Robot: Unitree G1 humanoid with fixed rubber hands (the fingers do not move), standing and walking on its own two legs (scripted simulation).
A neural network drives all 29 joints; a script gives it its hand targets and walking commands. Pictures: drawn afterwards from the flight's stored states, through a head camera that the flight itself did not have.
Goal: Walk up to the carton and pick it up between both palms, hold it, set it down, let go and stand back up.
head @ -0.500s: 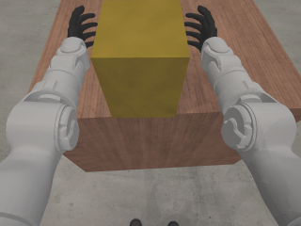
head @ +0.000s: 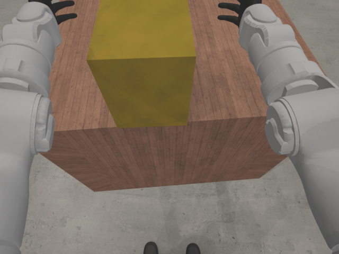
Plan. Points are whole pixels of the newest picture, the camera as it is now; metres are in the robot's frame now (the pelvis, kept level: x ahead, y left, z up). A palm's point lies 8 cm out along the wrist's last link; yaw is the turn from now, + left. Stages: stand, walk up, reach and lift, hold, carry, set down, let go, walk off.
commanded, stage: let go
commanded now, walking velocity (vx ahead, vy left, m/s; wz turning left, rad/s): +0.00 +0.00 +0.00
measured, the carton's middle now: (148, 67) +0.55 +0.05 +0.07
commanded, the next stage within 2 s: stand in 1.00 s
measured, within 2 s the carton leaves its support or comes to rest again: neither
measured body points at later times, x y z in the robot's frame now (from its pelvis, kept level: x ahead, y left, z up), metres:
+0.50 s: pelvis +0.01 +0.00 +0.01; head +0.09 -0.02 +0.45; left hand +0.53 +0.23 +0.27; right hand +0.53 -0.17 +0.27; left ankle +0.03 +0.11 -0.74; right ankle +0.02 -0.10 -0.74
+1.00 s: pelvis +0.01 +0.01 +0.01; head +0.05 -0.01 +0.46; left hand +0.50 +0.22 +0.22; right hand +0.50 -0.17 +0.21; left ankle +0.03 +0.11 -0.74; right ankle +0.02 -0.10 -0.74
